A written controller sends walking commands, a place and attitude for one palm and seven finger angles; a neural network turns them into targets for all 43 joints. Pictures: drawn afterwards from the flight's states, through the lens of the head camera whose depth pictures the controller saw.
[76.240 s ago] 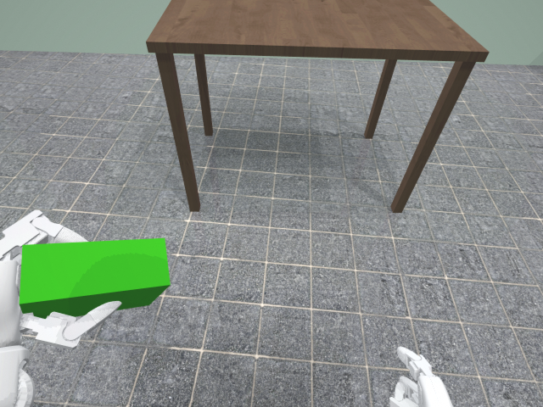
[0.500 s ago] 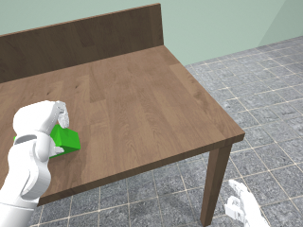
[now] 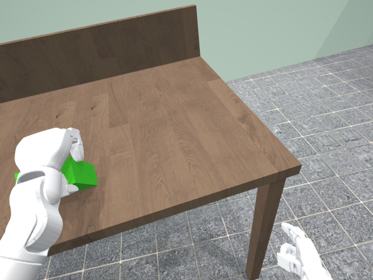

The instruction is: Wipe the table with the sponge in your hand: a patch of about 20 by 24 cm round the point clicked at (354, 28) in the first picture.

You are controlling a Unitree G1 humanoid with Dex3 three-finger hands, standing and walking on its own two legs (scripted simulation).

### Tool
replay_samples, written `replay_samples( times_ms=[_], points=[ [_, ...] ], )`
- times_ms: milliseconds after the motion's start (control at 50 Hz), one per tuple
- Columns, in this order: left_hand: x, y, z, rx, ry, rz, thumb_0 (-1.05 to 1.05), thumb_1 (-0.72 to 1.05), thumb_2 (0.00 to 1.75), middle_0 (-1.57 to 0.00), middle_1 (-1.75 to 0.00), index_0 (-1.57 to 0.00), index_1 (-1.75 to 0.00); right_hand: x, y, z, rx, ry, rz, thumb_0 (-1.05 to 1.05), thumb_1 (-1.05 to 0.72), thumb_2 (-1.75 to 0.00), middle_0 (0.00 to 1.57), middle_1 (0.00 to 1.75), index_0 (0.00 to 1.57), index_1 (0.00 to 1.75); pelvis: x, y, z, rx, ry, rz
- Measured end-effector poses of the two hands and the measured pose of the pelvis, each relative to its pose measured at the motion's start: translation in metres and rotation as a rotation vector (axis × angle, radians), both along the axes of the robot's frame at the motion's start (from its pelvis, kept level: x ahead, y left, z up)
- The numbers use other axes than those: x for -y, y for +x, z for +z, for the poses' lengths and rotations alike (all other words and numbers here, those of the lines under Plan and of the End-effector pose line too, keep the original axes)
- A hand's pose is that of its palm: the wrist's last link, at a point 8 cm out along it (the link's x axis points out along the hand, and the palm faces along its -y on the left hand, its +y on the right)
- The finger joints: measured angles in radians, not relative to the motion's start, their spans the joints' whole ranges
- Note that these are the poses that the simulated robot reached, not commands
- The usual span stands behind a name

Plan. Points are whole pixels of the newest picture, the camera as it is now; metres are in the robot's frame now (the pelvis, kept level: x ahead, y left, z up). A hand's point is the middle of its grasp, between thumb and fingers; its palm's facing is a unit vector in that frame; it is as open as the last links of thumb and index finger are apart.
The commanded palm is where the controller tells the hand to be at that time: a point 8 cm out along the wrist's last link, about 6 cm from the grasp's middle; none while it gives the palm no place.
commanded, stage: lower the sponge onto the table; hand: left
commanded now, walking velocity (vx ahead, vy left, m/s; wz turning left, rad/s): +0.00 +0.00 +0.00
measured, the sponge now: (66, 180) +0.28 +0.32 +0.10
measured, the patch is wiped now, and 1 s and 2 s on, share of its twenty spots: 0.70 0.70 0.75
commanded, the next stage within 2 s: wipe forward along the first lane in 0.32 s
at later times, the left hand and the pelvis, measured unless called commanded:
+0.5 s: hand (64, 165) +0.27 +0.28 +0.17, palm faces +0.14 -0.01 -0.99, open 8.7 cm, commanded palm +0.23 +0.28 +0.17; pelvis +0.00 +0.00 +0.00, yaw +0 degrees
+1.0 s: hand (64, 153) +0.30 +0.30 +0.17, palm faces +0.05 +0.02 -1.00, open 8.2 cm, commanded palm +0.27 +0.30 +0.19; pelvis -0.01 -0.01 +0.00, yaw +1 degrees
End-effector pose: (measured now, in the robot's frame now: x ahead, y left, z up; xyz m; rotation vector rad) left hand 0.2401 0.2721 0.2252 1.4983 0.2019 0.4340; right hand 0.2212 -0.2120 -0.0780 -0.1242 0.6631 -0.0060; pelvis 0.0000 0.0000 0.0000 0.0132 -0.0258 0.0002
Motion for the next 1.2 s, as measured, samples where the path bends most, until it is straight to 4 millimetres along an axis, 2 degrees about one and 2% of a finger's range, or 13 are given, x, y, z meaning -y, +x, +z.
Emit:
replay_samples(
  times_ms=[580,920,1200],
  points=[
    [-0.002,0.005,-0.004,-0.016,0.002,0.005,0.03,-0.55,1.10,-0.90,-1.72,-0.98,-1.65,0.008,-0.007,-0.004,-0.020,-0.012,-0.012,0.01,-0.90,-0.90,0.20,0.30,0.20,0.30,0.003,-0.001,-0.001,0.000,-0.001,0.003],
    [-0.014,0.032,0.000,-0.098,0.030,0.010,0.01,-0.54,1.06,-0.89,-1.73,-1.11,-1.60,0.016,-0.024,-0.011,-0.045,-0.035,-0.034,0.01,-0.90,-0.90,0.20,0.30,0.20,0.30,0.007,-0.006,-0.001,-0.004,-0.002,0.014],
    [-0.027,0.059,0.002,-0.140,0.050,0.023,0.02,-0.57,1.07,-0.92,-1.71,-1.13,-1.58,0.024,-0.044,-0.025,-0.134,-0.051,-0.059,0.01,-0.90,-0.90,0.20,0.30,0.20,0.30,0.007,-0.005,0.001,-0.023,-0.006,0.027]
  ],
)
